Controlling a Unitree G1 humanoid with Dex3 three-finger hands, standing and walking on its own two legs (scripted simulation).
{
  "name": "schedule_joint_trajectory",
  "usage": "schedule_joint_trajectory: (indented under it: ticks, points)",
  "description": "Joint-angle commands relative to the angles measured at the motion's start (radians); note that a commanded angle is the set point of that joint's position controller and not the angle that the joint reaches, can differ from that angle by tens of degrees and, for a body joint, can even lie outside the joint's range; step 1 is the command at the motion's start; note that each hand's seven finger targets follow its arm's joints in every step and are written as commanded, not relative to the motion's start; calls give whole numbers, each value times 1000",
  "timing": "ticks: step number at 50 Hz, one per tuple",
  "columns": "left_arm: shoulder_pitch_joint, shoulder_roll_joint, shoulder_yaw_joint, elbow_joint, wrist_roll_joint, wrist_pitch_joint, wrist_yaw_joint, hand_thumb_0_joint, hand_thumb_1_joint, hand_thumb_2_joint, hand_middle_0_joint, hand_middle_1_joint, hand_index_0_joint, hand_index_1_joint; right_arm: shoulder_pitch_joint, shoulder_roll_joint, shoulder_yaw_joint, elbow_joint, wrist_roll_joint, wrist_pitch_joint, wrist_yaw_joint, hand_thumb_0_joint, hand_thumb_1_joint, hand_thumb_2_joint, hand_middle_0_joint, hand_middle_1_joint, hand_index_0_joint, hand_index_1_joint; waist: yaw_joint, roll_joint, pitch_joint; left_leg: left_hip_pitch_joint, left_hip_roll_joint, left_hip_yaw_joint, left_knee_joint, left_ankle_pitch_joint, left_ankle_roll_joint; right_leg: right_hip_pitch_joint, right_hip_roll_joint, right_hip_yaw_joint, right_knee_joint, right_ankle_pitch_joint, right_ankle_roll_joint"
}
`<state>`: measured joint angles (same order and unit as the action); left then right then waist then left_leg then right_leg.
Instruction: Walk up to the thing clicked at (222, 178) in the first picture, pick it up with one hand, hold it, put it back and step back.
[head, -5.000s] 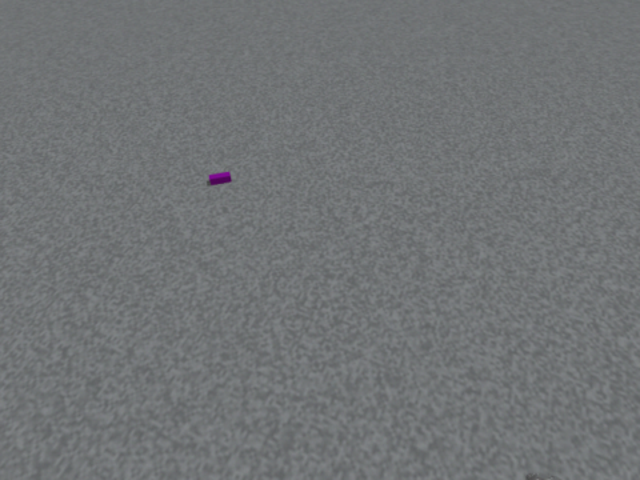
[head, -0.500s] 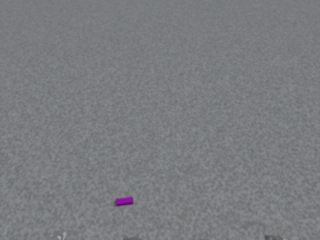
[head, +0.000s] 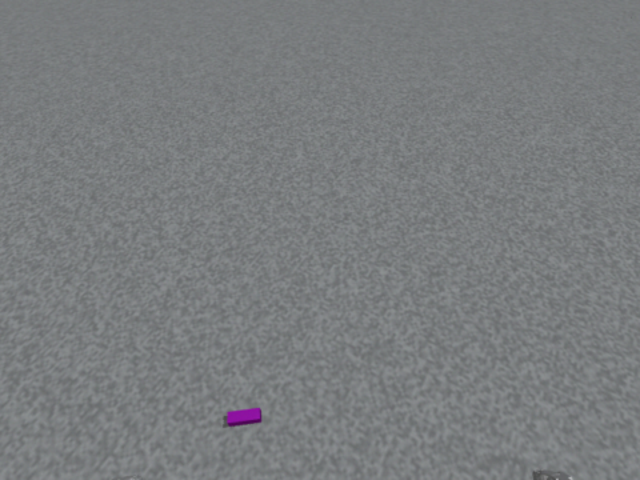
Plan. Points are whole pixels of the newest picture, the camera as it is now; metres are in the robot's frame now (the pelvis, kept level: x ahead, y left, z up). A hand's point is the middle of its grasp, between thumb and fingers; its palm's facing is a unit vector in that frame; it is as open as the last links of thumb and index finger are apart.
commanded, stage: walk up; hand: left
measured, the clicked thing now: (244, 417) +0.38 +0.25 -0.76
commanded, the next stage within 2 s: stand in 0.50 s
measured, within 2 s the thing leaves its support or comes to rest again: neither
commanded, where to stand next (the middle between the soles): +0.01 +0.01 m, yaw +2 degrees
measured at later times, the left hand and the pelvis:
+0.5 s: hand out of the picture +0.09 +0.26 -0.16, palm faces +0.00 -0.94 -0.33, open 7.3 cm; pelvis +0.01 +0.01 +0.00, yaw +0 degrees
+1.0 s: hand out of the picture +0.08 +0.26 -0.15, palm faces -0.02 -0.94 -0.34, open 7.3 cm; pelvis +0.00 +0.00 +0.00, yaw +0 degrees
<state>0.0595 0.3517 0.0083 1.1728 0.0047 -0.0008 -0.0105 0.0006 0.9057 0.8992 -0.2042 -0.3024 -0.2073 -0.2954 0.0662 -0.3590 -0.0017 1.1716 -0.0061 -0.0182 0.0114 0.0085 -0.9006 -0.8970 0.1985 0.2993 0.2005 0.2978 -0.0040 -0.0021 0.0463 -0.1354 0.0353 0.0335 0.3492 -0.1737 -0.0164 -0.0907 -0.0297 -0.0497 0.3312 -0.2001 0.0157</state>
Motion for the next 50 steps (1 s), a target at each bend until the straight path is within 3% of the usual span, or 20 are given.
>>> schedule_joint_trajectory:
  ticks: [1, 24, 27, 38, 50]
  points:
    - [-60, 213, 37, -63, 1, -27, 10, 0, 900, 900, -200, -300, -200, -300, -57, -216, -32, -59, 1, -19, -18, 0, -900, -900, 200, 300, 200, 300, 3, 10, -80, 32, 95, -87, -59, 109, 34, -19, -103, 94, -71, 93, -29]
    - [-36, 202, 44, -69, 6, -22, 16, 0, 900, 900, -200, -300, -200, -300, -39, -208, -40, -64, -2, -17, -22, 0, -900, -900, 200, 300, 200, 300, 2, 5, -92, 45, 96, -92, -61, 209, 35, 19, -102, 71, -61, 160, -22]
    - [-28, 207, 43, -75, -2, -24, 18, 0, 900, 900, -200, -300, -200, -300, -50, -199, -36, -71, -1, -17, -24, 0, -900, -900, 200, 300, 200, 300, 4, 18, -76, 51, 113, -102, -74, 268, 19, 17, -115, 82, -54, 191, -22]
    - [-23, 209, 36, -88, 1, -27, 18, 0, 900, 900, -200, -300, -200, -300, -49, -202, -36, -78, -1, -16, -20, 0, -900, -900, 200, 300, 200, 300, 1, 5, -111, 76, 115, -92, -72, 248, 23, 27, -123, 89, -65, 196, -24]
    - [-17, 213, 33, -93, 2, -27, 18, 0, 900, 900, -200, -300, -200, -300, -41, -198, -36, -75, -3, -13, -17, 0, -900, -900, 200, 300, 200, 300, -1, 2, -88, 66, 113, -91, -81, 190, 21, 4, -123, 93, -73, 148, -28]
